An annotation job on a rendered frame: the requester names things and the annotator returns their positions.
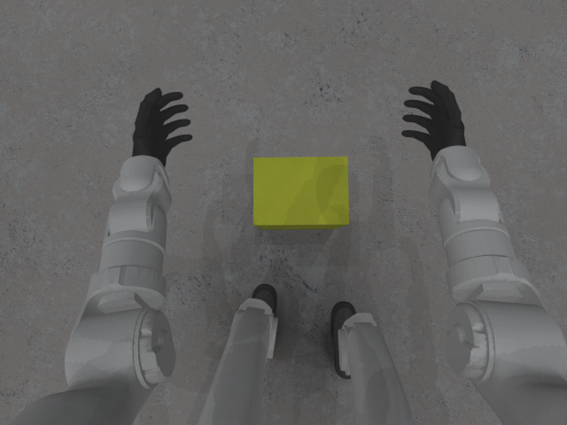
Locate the robot thigh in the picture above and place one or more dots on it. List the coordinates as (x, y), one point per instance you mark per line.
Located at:
(235, 397)
(378, 394)

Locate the right robot thigh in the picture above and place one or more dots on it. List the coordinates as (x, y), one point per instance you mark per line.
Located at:
(378, 394)

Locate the left robot hand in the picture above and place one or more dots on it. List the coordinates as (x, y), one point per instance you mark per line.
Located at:
(150, 134)

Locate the right robot hand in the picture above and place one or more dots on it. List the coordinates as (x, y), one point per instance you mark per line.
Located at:
(445, 126)

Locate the right robot forearm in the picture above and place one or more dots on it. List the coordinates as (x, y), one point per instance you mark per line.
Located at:
(482, 263)

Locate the left robot forearm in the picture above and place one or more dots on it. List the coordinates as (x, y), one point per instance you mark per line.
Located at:
(130, 270)

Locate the left robot upper arm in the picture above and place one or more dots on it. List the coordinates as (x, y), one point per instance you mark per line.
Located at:
(113, 363)

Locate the right robot upper arm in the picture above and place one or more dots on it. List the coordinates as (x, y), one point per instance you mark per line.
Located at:
(515, 357)

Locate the carton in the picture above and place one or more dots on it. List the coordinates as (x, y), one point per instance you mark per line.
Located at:
(300, 193)

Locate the left robot thigh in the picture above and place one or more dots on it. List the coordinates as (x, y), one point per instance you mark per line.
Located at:
(235, 397)

